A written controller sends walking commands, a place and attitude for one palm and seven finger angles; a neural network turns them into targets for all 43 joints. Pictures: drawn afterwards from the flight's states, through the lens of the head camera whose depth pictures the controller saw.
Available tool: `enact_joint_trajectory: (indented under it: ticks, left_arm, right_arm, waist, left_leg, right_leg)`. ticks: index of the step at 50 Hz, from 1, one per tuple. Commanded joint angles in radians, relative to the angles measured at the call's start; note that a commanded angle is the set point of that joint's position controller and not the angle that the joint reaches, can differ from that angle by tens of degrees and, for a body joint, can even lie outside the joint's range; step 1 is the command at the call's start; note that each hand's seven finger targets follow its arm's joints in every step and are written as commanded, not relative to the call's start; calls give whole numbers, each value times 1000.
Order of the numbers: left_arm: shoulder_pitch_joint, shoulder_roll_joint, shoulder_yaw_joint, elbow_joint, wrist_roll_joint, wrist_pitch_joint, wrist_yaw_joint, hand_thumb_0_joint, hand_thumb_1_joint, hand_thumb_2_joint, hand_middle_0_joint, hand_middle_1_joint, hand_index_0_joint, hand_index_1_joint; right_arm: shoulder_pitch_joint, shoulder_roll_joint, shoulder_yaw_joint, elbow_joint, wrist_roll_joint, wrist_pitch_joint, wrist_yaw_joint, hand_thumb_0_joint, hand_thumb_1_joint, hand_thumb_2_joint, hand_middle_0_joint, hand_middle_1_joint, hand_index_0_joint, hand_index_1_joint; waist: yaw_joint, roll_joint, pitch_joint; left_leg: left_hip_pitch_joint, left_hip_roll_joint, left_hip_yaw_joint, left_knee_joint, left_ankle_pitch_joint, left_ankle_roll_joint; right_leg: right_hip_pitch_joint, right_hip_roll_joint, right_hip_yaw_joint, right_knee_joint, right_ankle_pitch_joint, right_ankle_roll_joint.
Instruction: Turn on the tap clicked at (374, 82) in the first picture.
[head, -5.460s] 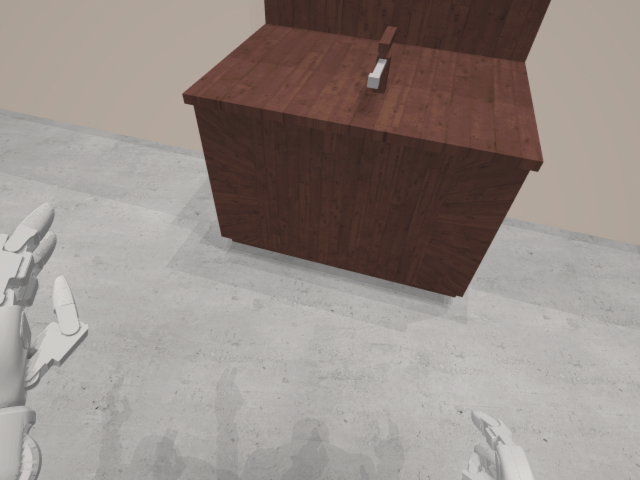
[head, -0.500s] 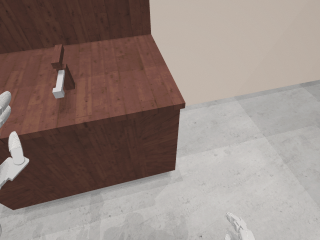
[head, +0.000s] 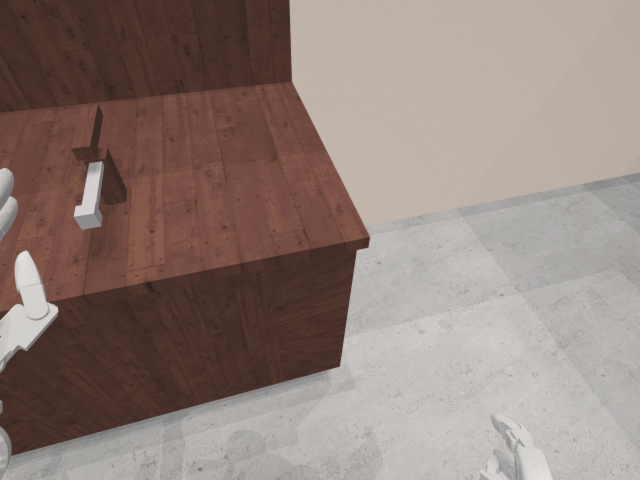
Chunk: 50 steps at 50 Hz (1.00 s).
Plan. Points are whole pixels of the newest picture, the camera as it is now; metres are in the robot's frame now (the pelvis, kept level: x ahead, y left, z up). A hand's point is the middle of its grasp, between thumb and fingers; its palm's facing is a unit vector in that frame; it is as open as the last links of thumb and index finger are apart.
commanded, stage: come to a stop and stand still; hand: left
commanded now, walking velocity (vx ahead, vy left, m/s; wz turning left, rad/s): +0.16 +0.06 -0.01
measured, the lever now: (88, 216) +0.46 +0.39 +0.05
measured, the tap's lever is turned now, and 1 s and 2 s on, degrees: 0 0 0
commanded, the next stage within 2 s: look again from close up in 1.42 s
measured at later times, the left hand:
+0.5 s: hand (132, 299) +0.24 +0.20 +0.17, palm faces +0.40 -0.81 -0.44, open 7.4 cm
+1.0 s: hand (37, 369) +0.17 +0.25 +0.16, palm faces +0.31 -0.88 -0.35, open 7.4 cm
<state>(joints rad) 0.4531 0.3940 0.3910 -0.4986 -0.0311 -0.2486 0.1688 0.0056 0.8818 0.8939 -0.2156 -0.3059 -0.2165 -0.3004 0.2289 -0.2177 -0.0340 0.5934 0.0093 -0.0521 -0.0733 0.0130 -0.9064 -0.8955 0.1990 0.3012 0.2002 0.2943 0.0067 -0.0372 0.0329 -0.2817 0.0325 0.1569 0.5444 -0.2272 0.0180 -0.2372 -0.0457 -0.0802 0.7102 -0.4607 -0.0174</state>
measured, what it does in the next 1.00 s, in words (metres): steps on the spot: right foot, then left foot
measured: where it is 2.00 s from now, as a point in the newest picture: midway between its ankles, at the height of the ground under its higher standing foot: outside the picture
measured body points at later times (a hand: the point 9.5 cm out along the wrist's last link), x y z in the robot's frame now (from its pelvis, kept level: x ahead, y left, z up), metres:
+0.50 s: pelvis +0.02 -0.04 +0.01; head +0.04 -0.06 +0.46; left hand +0.21 +0.24 +0.20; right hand +0.19 -0.28 -0.09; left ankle -0.01 +0.10 -0.70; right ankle +0.05 -0.11 -0.73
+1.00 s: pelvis -0.05 +0.02 +0.01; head -0.05 +0.04 +0.46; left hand +0.15 +0.30 +0.18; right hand +0.10 -0.18 -0.07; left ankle -0.01 +0.08 -0.73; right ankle -0.03 -0.10 -0.71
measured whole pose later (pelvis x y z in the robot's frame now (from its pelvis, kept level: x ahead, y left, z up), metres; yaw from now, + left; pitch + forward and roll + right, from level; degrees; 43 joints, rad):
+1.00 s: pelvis -0.05 +0.02 +0.01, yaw +0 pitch -3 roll +0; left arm 0.40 0.36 0.28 -0.38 -0.01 -0.27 0.08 0.01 0.89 0.89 -0.21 -0.30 -0.21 -0.30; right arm 0.29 -0.15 0.05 0.59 0.00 -0.16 0.00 0.01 -0.90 -0.89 0.20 0.30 0.20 0.29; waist 0.01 -0.04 0.05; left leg -0.19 -0.08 0.04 0.39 -0.15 0.09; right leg -0.26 0.00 -0.01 0.60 -0.30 0.00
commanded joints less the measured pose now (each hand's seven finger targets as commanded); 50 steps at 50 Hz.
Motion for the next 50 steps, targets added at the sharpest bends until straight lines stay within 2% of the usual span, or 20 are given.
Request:
enact_joint_trajectory:
  ticks: [1, 6, 9, 12, 14, 17, 22, 26, 30, 33, 34, 35, 36, 37, 39, 41, 44, 46, 47, 50]
  left_arm:
    - [-143, 155, 57, -159, 10, -44, 2, 0, 900, 900, -200, -300, -200, -300]
    - [-55, 138, 50, -296, -1, -17, 0, 0, 900, 900, -200, -300, -200, -300]
    - [-8, 151, 84, -286, -5, -5, 7, 0, 900, 900, -200, -300, -200, -300]
    - [-3, 148, 108, -200, -1, 4, 11, 0, 900, 900, -200, -300, -200, -300]
    - [-17, 141, 97, -149, -2, 5, 13, 0, 900, 900, -200, -300, -200, -300]
    - [-24, 115, 58, -102, -19, 32, 4, 0, 900, 900, -200, -300, -200, -300]
    - [-70, 143, 76, -157, 1, 13, 13, 0, 900, 900, -200, -300, -200, -300]
    - [14, 154, 95, -225, 5, 7, 24, 0, 900, 900, -200, -300, -200, -300]
    - [63, 164, 102, -280, -4, 7, 32, 0, 900, 900, -200, -300, -200, -300]
    - [79, 153, 85, -272, -5, -1, 26, 0, 900, 900, -200, -300, -200, -300]
    - [-961, 898, 631, -367, 103, -88, 10, 0, 900, 900, -200, -300, -200, -300]
    - [-431, 344, 272, 189, 7, -35, -40, 0, 900, 900, -200, -300, -200, -300]
    - [-316, 272, 184, 69, -5, -51, -43, 0, 900, 900, -200, -300, -200, -300]
    - [-326, 148, 95, 167, -31, -55, -49, 0, 900, 900, -200, -300, -200, -300]
    - [-291, 124, 20, 60, -38, -74, -51, 0, 900, 900, -200, -300, -200, -300]
    - [-206, 66, -67, -10, -34, -80, -62, 0, 900, 900, -200, -300, -200, -300]
    - [-180, 114, -27, -89, -13, -83, -59, 0, 900, 900, -200, -300, -200, -300]
    - [-224, 177, 59, -113, 5, -92, -54, 0, 900, 900, -200, -300, -200, -300]
    - [-267, 270, 145, -166, 7, -98, -44, 0, 900, 900, -200, -300, -200, -300]
    - [-245, 233, 149, -150, 8, -104, -49, 0, 900, 900, -200, -300, -200, -300]
  right_arm:
    - [-94, -89, -8, -138, -9, -68, 1, 0, -900, -900, 200, 300, 200, 300]
    - [-75, -89, -3, -128, -14, -104, 27, 0, -900, -900, 200, 300, 200, 300]
    - [-71, -81, 8, -127, -18, -114, 29, 0, -900, -900, 200, 300, 200, 300]
    - [-83, -80, 12, -123, -14, -107, 25, 0, -900, -900, 200, 300, 200, 300]
    - [-81, -67, 14, -125, -8, -97, 20, 0, -900, -900, 200, 300, 200, 300]
    - [-86, -61, 5, -123, 2, -85, 26, 0, -900, -900, 200, 300, 200, 300]
    - [-149, -52, 28, -132, -4, -64, 7, 0, -900, -900, 200, 300, 200, 300]
    - [-130, -70, 10, -155, -13, -43, -2, 0, -900, -900, 200, 300, 200, 300]
    - [-98, -87, -6, -163, -12, -31, 3, 0, -900, -900, 200, 300, 200, 300]
    - [-105, -118, -17, -181, 0, -39, -1, 0, -900, -900, 200, 300, 200, 300]
    - [70, -109, -24, -143, -25, -115, -8, 0, -900, -900, 200, 300, 200, 300]
    - [-14, -34, 4, -98, -2, -115, 10, 0, -900, -900, 200, 300, 200, 300]
    - [-15, -61, -5, -162, 0, -116, 16, 0, -900, -900, 200, 300, 200, 300]
    - [-67, -65, 1, -161, 26, -134, 29, 0, -900, -900, 200, 300, 200, 300]
    - [-31, -100, -3, -137, 7, -150, 44, 0, -900, -900, 200, 300, 200, 300]
    - [-26, -103, -3, -139, 4, -157, 59, 0, -900, -900, 200, 300, 200, 300]
    - [-84, -113, 11, -172, 16, -165, 70, 0, -900, -900, 200, 300, 200, 300]
    - [-105, -103, 3, -180, 8, -160, 72, 0, -900, -900, 200, 300, 200, 300]
    - [-110, -104, 1, -185, 3, -162, 71, 0, -900, -900, 200, 300, 200, 300]
    - [-123, -91, 12, -188, -13, -168, 68, 0, -900, -900, 200, 300, 200, 300]
  waist:
    - [-17, 250, -57]
    - [-5, 232, -143]
    - [-11, 270, -155]
    - [-5, 201, -145]
    - [-22, 62, -144]
    - [-13, -152, -142]
    - [3, -97, -171]
    - [11, -46, -214]
    - [-5, 20, -229]
    - [10, 153, -181]
    - [43, -39, 36]
    - [18, -55, -138]
    - [44, -47, -34]
    - [36, 42, -54]
    - [28, 79, -104]
    - [29, 84, -127]
    - [43, 209, -12]
    - [38, 60, 7]
    - [40, 55, -31]
    - [37, 151, -65]
  left_leg:
    - [139, 347, -493, -296, 57, 209]
    - [141, 232, -218, -207, 432, 113]
    - [119, 232, -183, -197, 431, 71]
    - [34, 206, -141, -123, 276, 18]
    - [-25, 110, -89, -23, 97, -31]
    - [-53, -10, -119, 197, -184, -54]
    - [-116, -8, -166, 221, -206, -45]
    - [-72, -28, -135, 71, -140, -36]
    - [68, 3, -147, -118, 98, -28]
    - [70, 131, -245, -161, 251, 9]
    - [-162, 41, -130, 76, 69, 13]
    - [-40, -88, -146, 218, -65, -12]
    - [-54, -49, -182, 226, -133, -21]
    - [-18, -15, -189, 146, -149, -15]
    - [104, -27, -162, -22, -108, -11]
    - [140, -58, -143, -149, -63, -11]
    - [-167, 153, -457, -492, -449, 61]
    - [-191, 172, -445, -473, -371, 79]
    - [-119, 163, -409, -445, -268, 57]
    - [-70, 133, -357, -389, -206, 27]
  right_leg:
    - [-296, -13, 68, 349, -95, 15]
    - [-119, 17, 18, 69, 96, 36]
    - [-26, 43, -12, -84, 122, 40]
    - [115, 35, -2, -281, 283, 37]
    - [147, -62, 153, -323, 603, -3]
    - [76, -224, 352, -400, 702, -102]
    - [193, -231, 224, -320, 863, -105]
    - [251, -217, 222, -307, 873, -98]
    - [193, -164, 192, -286, 642, -48]
    - [98, -40, 153, -266, 361, 1]
    - [-5, -77, 263, -414, 372, 118]
    - [-34, -184, 328, -442, 246, -17]
    - [-55, -220, 424, -570, 181, 0]
    - [-22, -271, 457, -552, 182, -92]
    - [-37, -216, 304, -503, 44, -100]
    - [7, -95, 188, -429, -10, -47]
    - [85, 50, 92, -71, 49, 13]
    - [104, 50, 91, -10, 151, 18]
    - [85, 55, 80, -14, 172, 24]
    - [116, 31, 64, -172, 146, 4]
